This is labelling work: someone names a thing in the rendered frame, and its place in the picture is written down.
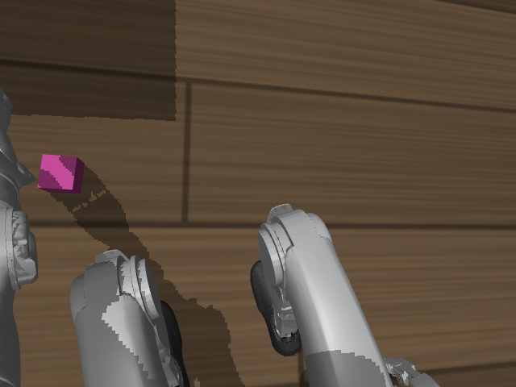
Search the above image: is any left robot hand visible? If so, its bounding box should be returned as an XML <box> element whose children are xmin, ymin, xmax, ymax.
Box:
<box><xmin>0</xmin><ymin>88</ymin><xmax>36</xmax><ymax>185</ymax></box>

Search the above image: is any left robot foot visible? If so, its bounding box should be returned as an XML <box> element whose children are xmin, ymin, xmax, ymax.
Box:
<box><xmin>160</xmin><ymin>300</ymin><xmax>190</xmax><ymax>387</ymax></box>

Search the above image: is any left robot arm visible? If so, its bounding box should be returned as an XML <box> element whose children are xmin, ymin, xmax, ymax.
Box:
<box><xmin>0</xmin><ymin>128</ymin><xmax>38</xmax><ymax>387</ymax></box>

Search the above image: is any small box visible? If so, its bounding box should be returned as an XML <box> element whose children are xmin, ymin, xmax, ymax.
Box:
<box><xmin>37</xmin><ymin>154</ymin><xmax>85</xmax><ymax>194</ymax></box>

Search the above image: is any right robot foot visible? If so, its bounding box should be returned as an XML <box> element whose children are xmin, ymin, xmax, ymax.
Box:
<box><xmin>250</xmin><ymin>260</ymin><xmax>301</xmax><ymax>356</ymax></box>

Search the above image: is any right robot hand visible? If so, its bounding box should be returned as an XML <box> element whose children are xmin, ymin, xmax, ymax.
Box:
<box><xmin>382</xmin><ymin>357</ymin><xmax>441</xmax><ymax>387</ymax></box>

